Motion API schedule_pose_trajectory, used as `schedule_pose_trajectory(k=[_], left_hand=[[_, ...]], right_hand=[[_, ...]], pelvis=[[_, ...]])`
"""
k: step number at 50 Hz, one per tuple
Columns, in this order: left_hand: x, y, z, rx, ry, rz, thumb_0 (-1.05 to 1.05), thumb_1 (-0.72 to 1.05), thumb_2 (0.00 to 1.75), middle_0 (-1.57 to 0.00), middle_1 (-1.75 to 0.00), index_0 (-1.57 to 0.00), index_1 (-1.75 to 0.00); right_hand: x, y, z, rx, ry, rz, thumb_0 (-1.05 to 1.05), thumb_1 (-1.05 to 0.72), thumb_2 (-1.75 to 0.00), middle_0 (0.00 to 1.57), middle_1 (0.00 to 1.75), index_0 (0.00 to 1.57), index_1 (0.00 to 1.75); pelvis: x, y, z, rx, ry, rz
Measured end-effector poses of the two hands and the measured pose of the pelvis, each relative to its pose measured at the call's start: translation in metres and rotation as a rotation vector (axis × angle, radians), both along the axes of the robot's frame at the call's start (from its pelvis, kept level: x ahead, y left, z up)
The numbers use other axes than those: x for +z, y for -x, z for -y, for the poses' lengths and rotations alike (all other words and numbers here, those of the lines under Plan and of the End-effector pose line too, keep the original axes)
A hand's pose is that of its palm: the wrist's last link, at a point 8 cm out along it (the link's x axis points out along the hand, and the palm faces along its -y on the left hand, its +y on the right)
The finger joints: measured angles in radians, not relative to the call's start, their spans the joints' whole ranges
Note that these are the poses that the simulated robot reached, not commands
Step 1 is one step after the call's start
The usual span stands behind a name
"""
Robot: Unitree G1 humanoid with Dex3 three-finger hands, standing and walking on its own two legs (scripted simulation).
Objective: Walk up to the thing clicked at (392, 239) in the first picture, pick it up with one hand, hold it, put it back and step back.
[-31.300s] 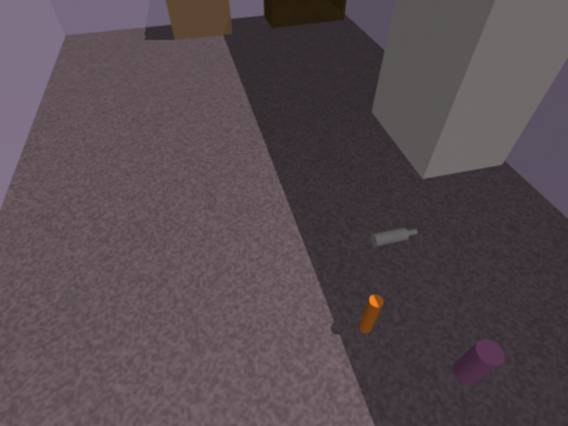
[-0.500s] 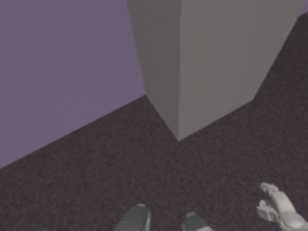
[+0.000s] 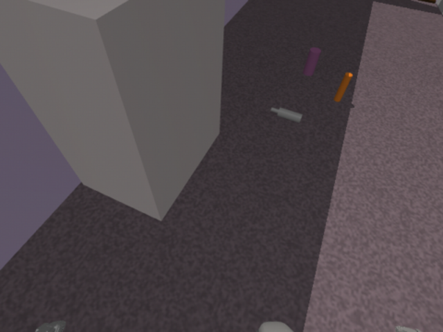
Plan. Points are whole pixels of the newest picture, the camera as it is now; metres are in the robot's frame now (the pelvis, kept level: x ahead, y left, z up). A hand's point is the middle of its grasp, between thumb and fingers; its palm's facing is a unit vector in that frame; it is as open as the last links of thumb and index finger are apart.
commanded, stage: walk up
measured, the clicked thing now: (286, 113) +1.43 -0.56 -0.74
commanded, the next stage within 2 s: none
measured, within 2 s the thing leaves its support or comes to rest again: neither
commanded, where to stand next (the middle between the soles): +0.12 -0.03 m, yaw -32 degrees
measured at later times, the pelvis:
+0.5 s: pelvis +0.05 -0.02 -0.03, yaw -19 degrees
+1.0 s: pelvis +0.06 -0.02 -0.03, yaw -30 degrees
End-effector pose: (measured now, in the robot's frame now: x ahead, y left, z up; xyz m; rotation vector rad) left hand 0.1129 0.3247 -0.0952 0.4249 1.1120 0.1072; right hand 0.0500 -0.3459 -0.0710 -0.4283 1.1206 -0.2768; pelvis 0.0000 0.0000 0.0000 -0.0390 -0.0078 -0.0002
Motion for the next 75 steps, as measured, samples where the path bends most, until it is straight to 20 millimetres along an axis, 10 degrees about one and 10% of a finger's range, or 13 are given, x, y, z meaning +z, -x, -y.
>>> schedule_pose_trajectory(k=[10, 30, 41, 54, 75], left_hand=[[0.01, -0.048, 0.062, -0.153, -0.034, 0.086, 0.01, 0.9, 0.9, -0.21, -0.3, -0.21, -0.3], [-0.024, -0.142, 0.089, -0.315, -0.025, 0.004, 0.01, 0.9, 0.9, -0.21, -0.3, -0.21, -0.3], [-0.023, -0.164, 0.112, -0.396, -0.07, 0.025, 0.01, 0.9, 0.9, -0.21, -0.3, -0.21, -0.3], [-0.033, -0.193, 0.129, -0.467, -0.009, 0.031, 0.01, 0.9, 0.9, -0.21, -0.3, -0.21, -0.3], [-0.013, -0.188, 0.147, -0.511, 0.0, -0.037, 0.01, 0.9, 0.9, -0.21, -0.3, -0.21, -0.3]], right_hand=[[-0.041, 0.09, 0.031, -0.23, -0.072, -0.112, 0.0, -0.9, -0.9, 0.2, 0.3, 0.2, 0.3], [-0.049, 0.033, -0.011, -0.331, -0.107, 0.04, 0.0, -0.9, -0.89, 0.21, 0.3, 0.2, 0.3], [-0.064, 0.037, 0.02, -0.443, -0.086, 0.05, 0.0, -0.9, -0.9, 0.2, 0.3, 0.2, 0.3], [-0.062, 0.072, -0.019, -0.508, -0.111, 0.01, 0.0, -0.9, -0.9, 0.2, 0.3, 0.2, 0.3], [-0.054, 0.112, -0.035, -0.622, -0.156, -0.031, 0.0, -0.9, -0.9, 0.2, 0.3, 0.2, 0.3]], pelvis=[[-0.012, -0.003, 0.031, -0.148, -0.018, 0.015], [-0.02, -0.056, 0.024, -0.383, -0.021, 0.018], [-0.03, -0.061, 0.033, -0.478, -0.038, 0.017], [-0.027, -0.061, 0.02, -0.539, -0.026, 0.026], [-0.003, -0.053, 0.012, -0.595, -0.05, 0.03]])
